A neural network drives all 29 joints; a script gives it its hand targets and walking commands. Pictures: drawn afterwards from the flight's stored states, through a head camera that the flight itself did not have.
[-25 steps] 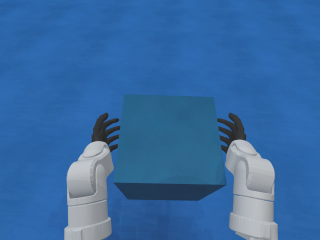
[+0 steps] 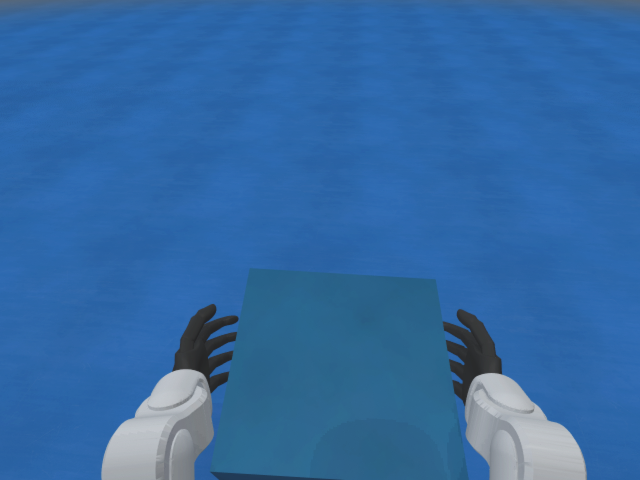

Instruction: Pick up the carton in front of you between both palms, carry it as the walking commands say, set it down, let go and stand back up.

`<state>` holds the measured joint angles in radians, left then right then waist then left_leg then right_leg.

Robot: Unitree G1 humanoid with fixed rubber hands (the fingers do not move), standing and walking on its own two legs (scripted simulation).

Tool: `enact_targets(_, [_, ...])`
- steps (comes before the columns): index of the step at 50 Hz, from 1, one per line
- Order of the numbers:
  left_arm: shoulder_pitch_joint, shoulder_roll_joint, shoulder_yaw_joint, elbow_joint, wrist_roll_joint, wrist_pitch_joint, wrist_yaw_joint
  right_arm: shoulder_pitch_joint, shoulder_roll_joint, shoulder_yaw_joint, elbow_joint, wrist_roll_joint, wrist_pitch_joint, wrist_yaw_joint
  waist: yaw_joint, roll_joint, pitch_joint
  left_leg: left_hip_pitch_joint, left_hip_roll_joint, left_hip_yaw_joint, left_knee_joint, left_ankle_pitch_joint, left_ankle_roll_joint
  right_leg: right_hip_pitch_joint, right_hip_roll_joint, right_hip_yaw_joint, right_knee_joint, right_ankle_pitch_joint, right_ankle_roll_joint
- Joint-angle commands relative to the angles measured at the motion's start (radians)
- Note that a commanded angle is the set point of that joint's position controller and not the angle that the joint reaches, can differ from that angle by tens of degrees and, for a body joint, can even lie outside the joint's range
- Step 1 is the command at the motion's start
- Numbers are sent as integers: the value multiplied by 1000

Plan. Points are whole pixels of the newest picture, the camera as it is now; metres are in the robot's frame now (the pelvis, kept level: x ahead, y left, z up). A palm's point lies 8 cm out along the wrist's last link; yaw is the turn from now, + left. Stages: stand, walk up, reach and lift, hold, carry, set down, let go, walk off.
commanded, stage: carry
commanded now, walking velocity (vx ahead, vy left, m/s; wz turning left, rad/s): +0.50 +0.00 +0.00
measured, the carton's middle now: (333, 399) +0.24 +0.00 +0.03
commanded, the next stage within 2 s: none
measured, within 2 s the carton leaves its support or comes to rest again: neither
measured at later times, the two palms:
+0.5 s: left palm (231, 203) +0.53 +0.16 +0.11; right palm (414, 203) +0.53 -0.14 +0.11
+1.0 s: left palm (252, 117) +0.86 +0.17 +0.12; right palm (384, 117) +0.86 -0.13 +0.12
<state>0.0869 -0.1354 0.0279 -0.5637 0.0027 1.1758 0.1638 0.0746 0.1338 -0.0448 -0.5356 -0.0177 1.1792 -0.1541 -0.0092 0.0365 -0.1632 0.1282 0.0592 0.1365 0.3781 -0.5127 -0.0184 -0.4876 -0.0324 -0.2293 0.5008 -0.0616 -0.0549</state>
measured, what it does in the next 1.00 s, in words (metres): walks ahead: left foot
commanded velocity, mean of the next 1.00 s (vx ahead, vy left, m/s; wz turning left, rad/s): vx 0.50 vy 0.00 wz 0.00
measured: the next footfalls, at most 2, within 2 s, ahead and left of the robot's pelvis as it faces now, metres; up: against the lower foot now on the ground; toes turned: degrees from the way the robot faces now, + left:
left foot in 0.52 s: +0.51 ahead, +0.12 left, +0.00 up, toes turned +12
right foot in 1.06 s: +0.88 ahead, -0.09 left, +0.00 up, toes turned -11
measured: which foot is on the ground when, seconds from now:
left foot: down 0.00-0.02, up 0.04-0.50, down 0.52-1.00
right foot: down 0.00-0.56, up 0.58-1.00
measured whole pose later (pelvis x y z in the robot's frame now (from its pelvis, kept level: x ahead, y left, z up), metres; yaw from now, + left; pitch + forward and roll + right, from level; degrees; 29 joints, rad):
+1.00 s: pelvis +0.64 +0.02 +0.02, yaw +0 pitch +3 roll -1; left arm 0.09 -0.13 0.02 -0.60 0.01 1.16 0.16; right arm 0.09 0.14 -0.04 -0.55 -0.01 1.15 -0.15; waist -0.01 -0.01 -0.13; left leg 0.12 0.04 0.21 0.18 -0.35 -0.02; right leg -0.59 -0.10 -0.18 0.56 -0.02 -0.01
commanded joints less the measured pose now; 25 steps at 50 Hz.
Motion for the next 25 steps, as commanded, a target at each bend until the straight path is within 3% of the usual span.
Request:
enact_targets(1, [-315, -579, -472, -29, -138, -9, 0, -351, 529, 530, -153, 185, -7, 13, 39, -233, -213, -622, -2, 44, 680, 508, -15, 720, -318, 569, -149, -403, -132])
enact_targets(2, [-297, -614, -483, -10, -149, -11, -5, -374, 539, 542, -157, 193, -6, 18, 34, -349, -202, -774, -95, -48, 878, 55, -15, 720, -406, 814, -308, -257, -191])
enact_targets(3, [-311, -647, -483, -21, -153, -15, -16, -382, 593, 556, -126, 197, -12, 23, 29, -253, -179, -809, -18, -130, 972, 57, 16, 675, -394, 698, -281, -122, -177])
enact_targets(4, [-337, -691, -499, -15, -157, -27, -27, -386, 638, 555, -99, 191, -23, 32, 29, -167, -176, -801, 27, -136, 970, 99, 36, 597, -360, 593, -263, -52, -153])
enact_targets(5, [-374, -723, -513, -20, -162, -40, -38, -397, 679, 559, -78, 189, -35, 41, 22, -81, -155, -766, 69, -151, 901, 166, 41, 499, -333, 495, -280, -63, -119])
enact_targets(6, [-398, -748, -529, -19, -166, -52, -48, -402, 714, 559, -62, 182, -49, 48, 16, -70, -141, -728, 93, -156, 820, 211, 37, 425, -304, 416, -312, -151, -80])
enact_targets(9, [-398, -771, -547, 3, -174, -79, -71, -387, 756, 555, -30, 153, -81, 53, 15, -138, -116, -704, 89, -92, 666, 302, 17, 361, -262, 286, -388, -259, -61])
enact_targets(13, [-360, -728, -539, 16, -166, -90, -73, -365, 732, 552, -28, 136, -96, 39, 18, -144, -56, -786, 88, -37, 434, 404, -17, 421, -247, 220, -430, -199, -78])
enact_targets(17, [-324, -679, -520, -19, -159, -85, -51, -362, 686, 564, -81, 163, -88, 26, 22, -152, -8, -798, 65, 8, 275, 502, -14, 488, -217, 151, -416, -67, -66])
enact_targets(21, [-291, -622, -501, -44, -148, -63, -23, -349, 612, 559, -125, 184, -60, 15, 26, -165, 46, -779, 46, 39, 169, 505, 7, 555, -219, 111, -369, 98, -61])
enact_targets(23, [-288, -598, -500, -57, -146, -50, -12, -339, 581, 549, -136, 191, -47, 13, 25, -183, 56, -723, 36, 55, 124, 494, 27, 580, -226, 92, -323, 184, -41])
enact_targets(25, [-295, -584, -507, -77, -153, -38, -6, -325, 560, 532, -134, 192, -37, 12, 13, -181, -2, -525, -20, 125, 80, 438, 44, 559, -204, 35, -147, 382, -13])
